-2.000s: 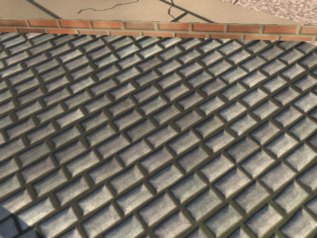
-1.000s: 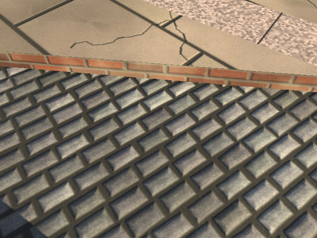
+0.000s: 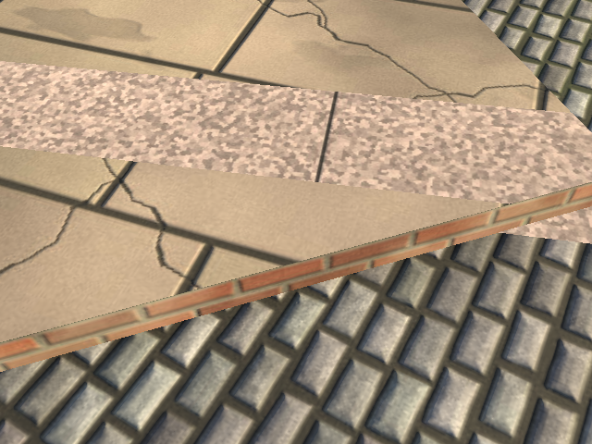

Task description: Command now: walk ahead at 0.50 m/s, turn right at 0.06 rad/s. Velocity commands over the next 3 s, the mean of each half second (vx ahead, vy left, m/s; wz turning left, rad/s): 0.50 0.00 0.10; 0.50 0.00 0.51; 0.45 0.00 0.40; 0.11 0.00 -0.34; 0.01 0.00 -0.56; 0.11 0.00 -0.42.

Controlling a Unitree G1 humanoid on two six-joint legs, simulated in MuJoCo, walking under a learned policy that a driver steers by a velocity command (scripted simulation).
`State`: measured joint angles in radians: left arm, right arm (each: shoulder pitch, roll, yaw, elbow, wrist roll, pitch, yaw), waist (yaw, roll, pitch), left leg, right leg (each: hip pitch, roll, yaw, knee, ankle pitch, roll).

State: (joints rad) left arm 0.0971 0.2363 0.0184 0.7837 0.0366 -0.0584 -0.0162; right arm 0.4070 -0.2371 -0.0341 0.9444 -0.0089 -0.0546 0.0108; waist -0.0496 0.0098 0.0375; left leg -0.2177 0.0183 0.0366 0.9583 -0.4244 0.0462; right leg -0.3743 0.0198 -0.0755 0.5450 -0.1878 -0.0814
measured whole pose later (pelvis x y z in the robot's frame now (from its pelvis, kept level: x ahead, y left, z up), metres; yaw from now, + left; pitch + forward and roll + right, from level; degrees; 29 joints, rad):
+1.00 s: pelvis +0.53 +0.06 -0.01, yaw +23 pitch +1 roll +0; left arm 0.01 0.24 0.00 0.75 0.04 -0.08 0.01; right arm 0.41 -0.28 -0.08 0.92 0.00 -0.05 0.00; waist -0.08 0.00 0.04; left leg -0.08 -0.14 -0.20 0.60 -0.43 0.09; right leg -0.43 0.01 0.01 0.51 -0.09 -0.01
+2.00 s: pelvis +0.78 +0.34 +0.13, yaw +20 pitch -1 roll -2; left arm 0.21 0.22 0.09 0.72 0.04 0.12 0.02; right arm 0.27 -0.19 -0.03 0.74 -0.02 0.00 -0.06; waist -0.02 -0.01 0.04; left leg -0.30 0.07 0.32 0.45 -0.15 0.12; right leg -0.61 -0.03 -0.04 1.13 -0.26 0.04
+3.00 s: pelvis +0.82 +0.37 +0.13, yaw -10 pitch +2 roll +0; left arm 0.16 0.22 0.04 0.62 0.03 0.05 -0.05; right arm 0.38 -0.22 -0.05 0.74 -0.03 -0.01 -0.02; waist -0.08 0.00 -0.02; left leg -0.19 0.02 0.13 0.38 -0.23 0.05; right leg -0.42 0.03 -0.01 0.69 -0.37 0.00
